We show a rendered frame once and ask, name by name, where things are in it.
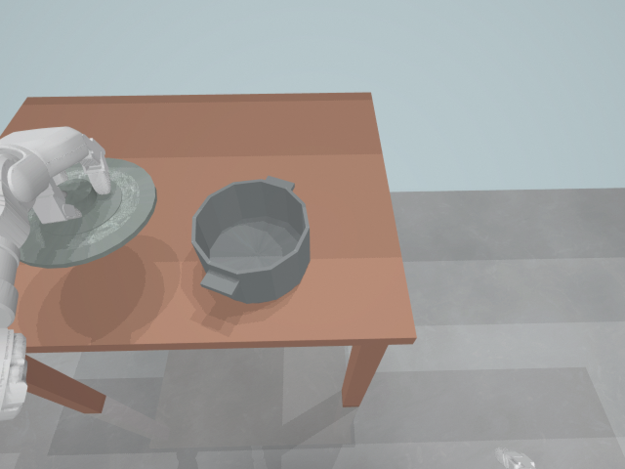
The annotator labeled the knob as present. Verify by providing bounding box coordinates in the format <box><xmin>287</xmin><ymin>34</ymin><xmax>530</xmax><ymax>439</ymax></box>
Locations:
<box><xmin>57</xmin><ymin>179</ymin><xmax>97</xmax><ymax>212</ymax></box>

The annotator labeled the robot left hand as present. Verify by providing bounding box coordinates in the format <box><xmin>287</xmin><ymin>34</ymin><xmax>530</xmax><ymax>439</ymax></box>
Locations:
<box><xmin>0</xmin><ymin>126</ymin><xmax>111</xmax><ymax>224</ymax></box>

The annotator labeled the pot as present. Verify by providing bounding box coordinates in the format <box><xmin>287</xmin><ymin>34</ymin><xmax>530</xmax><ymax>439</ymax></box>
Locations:
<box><xmin>191</xmin><ymin>176</ymin><xmax>311</xmax><ymax>304</ymax></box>

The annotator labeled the left robot forearm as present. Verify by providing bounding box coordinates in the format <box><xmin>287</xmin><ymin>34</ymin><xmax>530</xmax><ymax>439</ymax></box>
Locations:
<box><xmin>0</xmin><ymin>144</ymin><xmax>50</xmax><ymax>328</ymax></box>

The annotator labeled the robot left upper arm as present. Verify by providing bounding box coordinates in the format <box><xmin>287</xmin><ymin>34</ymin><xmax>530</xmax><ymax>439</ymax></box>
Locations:
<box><xmin>0</xmin><ymin>328</ymin><xmax>27</xmax><ymax>421</ymax></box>

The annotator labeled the robot right hand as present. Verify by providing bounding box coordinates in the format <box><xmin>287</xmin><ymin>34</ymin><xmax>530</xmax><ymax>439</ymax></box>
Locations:
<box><xmin>495</xmin><ymin>448</ymin><xmax>536</xmax><ymax>469</ymax></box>

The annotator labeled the lid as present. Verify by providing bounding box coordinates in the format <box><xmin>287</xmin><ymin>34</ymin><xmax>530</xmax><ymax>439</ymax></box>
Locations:
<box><xmin>20</xmin><ymin>158</ymin><xmax>157</xmax><ymax>269</ymax></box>

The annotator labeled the table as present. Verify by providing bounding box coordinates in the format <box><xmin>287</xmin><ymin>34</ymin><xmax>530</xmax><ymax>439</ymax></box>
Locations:
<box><xmin>0</xmin><ymin>92</ymin><xmax>417</xmax><ymax>413</ymax></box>

